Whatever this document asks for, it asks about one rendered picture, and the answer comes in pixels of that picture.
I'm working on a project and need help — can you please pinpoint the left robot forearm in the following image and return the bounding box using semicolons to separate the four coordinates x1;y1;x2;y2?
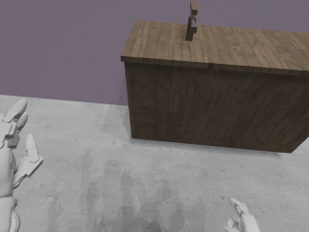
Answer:
0;196;20;232

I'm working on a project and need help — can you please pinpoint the counter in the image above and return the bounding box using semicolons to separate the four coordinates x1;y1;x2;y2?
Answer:
121;0;309;154

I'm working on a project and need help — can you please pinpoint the robot right hand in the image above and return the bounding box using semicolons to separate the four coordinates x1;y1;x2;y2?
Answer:
224;197;261;232

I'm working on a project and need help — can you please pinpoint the tap lever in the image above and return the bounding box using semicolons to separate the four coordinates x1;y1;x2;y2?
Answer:
190;16;198;34

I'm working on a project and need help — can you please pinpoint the robot left hand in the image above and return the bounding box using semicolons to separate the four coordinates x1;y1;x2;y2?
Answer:
0;99;43;198

